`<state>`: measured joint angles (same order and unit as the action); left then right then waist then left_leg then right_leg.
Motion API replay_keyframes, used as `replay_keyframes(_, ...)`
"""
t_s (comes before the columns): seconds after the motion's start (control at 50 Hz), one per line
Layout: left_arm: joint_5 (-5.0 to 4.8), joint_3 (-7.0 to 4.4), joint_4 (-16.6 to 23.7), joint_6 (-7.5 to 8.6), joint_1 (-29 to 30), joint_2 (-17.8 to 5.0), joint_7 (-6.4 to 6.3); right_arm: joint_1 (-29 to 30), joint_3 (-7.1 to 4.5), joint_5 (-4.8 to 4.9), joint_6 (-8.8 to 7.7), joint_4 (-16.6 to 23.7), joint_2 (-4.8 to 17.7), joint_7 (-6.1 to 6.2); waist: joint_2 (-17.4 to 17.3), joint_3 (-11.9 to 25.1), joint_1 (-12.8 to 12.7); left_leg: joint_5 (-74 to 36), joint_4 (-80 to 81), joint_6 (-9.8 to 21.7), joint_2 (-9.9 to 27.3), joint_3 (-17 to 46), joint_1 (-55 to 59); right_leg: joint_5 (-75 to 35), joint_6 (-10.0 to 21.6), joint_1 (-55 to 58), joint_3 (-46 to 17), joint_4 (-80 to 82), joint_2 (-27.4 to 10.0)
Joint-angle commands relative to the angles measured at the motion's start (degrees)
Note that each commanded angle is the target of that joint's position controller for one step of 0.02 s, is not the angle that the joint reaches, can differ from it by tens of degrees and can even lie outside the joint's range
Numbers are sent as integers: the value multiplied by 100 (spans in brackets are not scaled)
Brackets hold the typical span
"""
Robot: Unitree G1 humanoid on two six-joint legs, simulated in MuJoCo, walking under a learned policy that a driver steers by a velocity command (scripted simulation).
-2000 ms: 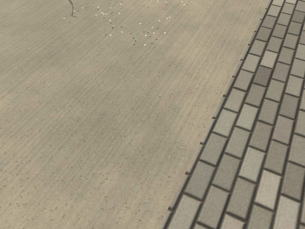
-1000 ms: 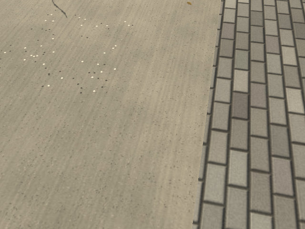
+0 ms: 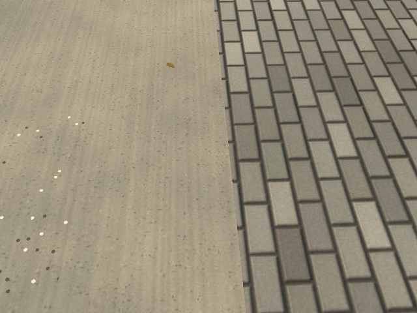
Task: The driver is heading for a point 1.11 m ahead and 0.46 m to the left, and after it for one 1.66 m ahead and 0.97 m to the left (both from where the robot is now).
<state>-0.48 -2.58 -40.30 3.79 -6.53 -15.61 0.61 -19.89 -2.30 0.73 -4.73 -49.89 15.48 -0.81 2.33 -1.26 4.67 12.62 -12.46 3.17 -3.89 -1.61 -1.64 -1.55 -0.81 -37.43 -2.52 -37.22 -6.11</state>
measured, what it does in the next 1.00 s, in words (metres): walks ahead, turning left: right foot, then left foot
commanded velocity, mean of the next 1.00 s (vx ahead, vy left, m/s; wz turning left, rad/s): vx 0.50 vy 0.00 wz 0.39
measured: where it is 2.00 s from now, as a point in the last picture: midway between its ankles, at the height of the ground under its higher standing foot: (81, 178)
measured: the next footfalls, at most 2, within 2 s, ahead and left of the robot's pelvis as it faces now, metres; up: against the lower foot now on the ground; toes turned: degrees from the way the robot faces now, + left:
right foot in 0.16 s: +0.27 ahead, -0.14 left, +0.00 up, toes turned -1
left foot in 0.70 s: +0.52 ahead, +0.14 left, +0.00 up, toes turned +19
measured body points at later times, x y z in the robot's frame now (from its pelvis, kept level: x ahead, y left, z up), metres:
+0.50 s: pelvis +0.28 -0.05 +0.00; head +0.30 -0.05 +0.45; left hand +0.27 +0.24 -0.12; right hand +0.47 -0.29 -0.11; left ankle +0.41 +0.15 -0.68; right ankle +0.23 -0.14 -0.75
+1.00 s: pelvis +0.54 +0.07 +0.00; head +0.57 +0.10 +0.45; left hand +0.62 +0.39 -0.09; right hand +0.72 -0.16 -0.11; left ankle +0.48 +0.12 -0.75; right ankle +0.77 -0.04 -0.69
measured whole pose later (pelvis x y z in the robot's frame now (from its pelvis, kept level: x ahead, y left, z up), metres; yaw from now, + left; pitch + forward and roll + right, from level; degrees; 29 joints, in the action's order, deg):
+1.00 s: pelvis +0.54 +0.07 +0.00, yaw +27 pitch +2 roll +0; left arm 0.6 -3.2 -41.3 5.5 -3.0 -17.0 0.1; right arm -18.5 -4.2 0.9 -2.5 -42.5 15.8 0.2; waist 1.7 -2.3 3.5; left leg 11.9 -19.8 5.1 -6.2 6.2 -9.1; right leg 3.3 -3.6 -37.2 -5.6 -41.4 -5.2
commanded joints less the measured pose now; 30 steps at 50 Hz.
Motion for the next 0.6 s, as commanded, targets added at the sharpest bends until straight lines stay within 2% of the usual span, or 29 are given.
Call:
replay_keyframes(0.02, -45, -39, 559, 130, 729, -287, 82, -183, -238, 45, 3, 152, 1030, 45, -572, -220, 68, -1597, 330, 817, 1557, 710, -110, -325, 57, 221, 182, 516, 205)
replay_keyframes(0.06, -49, -58, 650, 158, 867, -360, 145, -244, -262, 59, 75, 67, 1075, 69, -611, -255, 14, -1861, 103, 746, 1755, 783, 306, 40, 198, 139, 145, 723, 247)
replay_keyframes(0.1, -35, -112, 617, 174, 634, -501, 176, -169, -298, 62, 135, 38, 1163, 102, -699, -93, -202, -2653, -295, 633, 1836, 778, 566, 464, 365, 550, 221, 866, 370)
replay_keyframes(0.12, -8, -187, 514, 186, 213, -629, 160, -86, -303, 74, 162, 43, 1194, 113, -722, 161, -482, -3504, -828, 548, 1724, 720, 481, 522, 481, 1285, 349, 1015, 529)
replay_keyframes(0.14, 13, -326, 270, 188, -644, -886, 111, -38, -251, 52, 182, 67, 1084, 118, -615, 717, -912, -3799, -1816, 395, 1428, 555, 101, 357, 658, 2582, 374, 1078, 549)
replay_keyframes(0.16, 95, -446, 97, 169, -1708, -1306, 38, -39, -116, -89, 163, 232, 765, 118, -33, 1637, -1290, -2239, -3554, 190, 1061, 363, -1110, 152, 1020, 4427, -719, 795, -505)
replay_keyframes(0.18, 108, -504, -1, 132, -1870, -1665, 46, -865, 86, -41, 42, 285, 74, 73, 1489, 2366, -861, 1839, -5464, -140, 73, 335, -3314, 1186, 1906, 6181, -3317, 1350, -1828)
replay_keyframes(0.2, 57, -371, 34, 112, -1895, -1051, 34, -510, -73, 105, -36, 170, 766, 45, 841, 2175, -1160, 2067, -6108, -121, 329, 997, -3920, 2100, 1788, 5926, -3616, 1771, -1728)
replay_keyframes(0.22, 49, -291, 42, 121, -1511, -851, 7, 47, -170, 217, -73, 351, 1033, 32, 572, 1258, -1130, 1549, -6160, -86, 583, 906, -4212, 1974, 1513, 5166, -2685, 1928, -1539)
replay_keyframes(0.24, 69, -247, 47, 132, -1139, -734, 3, 328, -170, 184, -73, 403, 964, 55, 239, 820, -954, 1039, -5937, -117, 845, 774, -4038, 1544, 1361, 4390, -2031, 2112, -1296)
replay_keyframes(0.26, 86, -207, 35, 156, -863, -574, 17, 435, -197, 108, -36, 414, 900, 71, 207, 473, -797, 715, -5652, -161, 987, 766, -3865, 1167, 1281, 3791, -1548, 2326, -1097)
replay_keyframes(0.3, 132, -190, -27, 251, -607, -439, 36, 157, -202, 117, 126, 331, 671, 82, 343, 308, -507, 344, -5428, -229, 1150, 792, -3310, 765, 1208, 3122, -881, 2719, -892)
replay_keyframes(0.34, 120, -223, -144, 324, -535, -493, 30, 172, -192, 111, 252, 363, 487, 96, 227, 122, -396, 143, -5250, -305, 1187, 798, -3360, 315, 1240, 2849, -389, 2940, -890)
replay_keyframes(0.38, 149, -267, -262, 341, -581, -598, -10, 409, -200, 78, 302, 482, 448, 104, 120, -16, -403, -312, -4868, -370, 1202, 864, -3666, 13, 1240, 2883, 0, 3035, -880)
replay_keyframes(0.44, 147, -297, -373, 303, -627, -708, -74, 789, -181, 57, 261, 610, 376, 19, 72, -114, -500, -1240, -3870, -373, 1147, 716, -3710, -190, 1107, 3037, 618, 3091, -722)
replay_keyframes(0.48, 119, -319, -444, 267, -730, -800, -111, 1202, -140, 41, 233, 745, 295, -56, -1, -224, -663, -1631, -3248, -330, 1094, 450, -3604, -234, 1038, 3134, 915, 3124, -704)
replay_keyframes(0.54, 51, -366, -615, 165, -1052, -918, -141, 1762, -98, 39, 228, 1016, 236, -152, -89, -403, -885, -1586, -2675, -206, 1036, 216, -3790, -412, 1004, 3703, 1131, 3000, -888)
replay_keyframes(0.6, -34, -414, -724, 17, -1169, -1027, -153, 2009, -121, 49, 238, 1261, 303, -251, -8, -425, -866, -987, -2384, -2, 888, -33, -3849, -1268, 893, 4335, 1296, 2567, -1068)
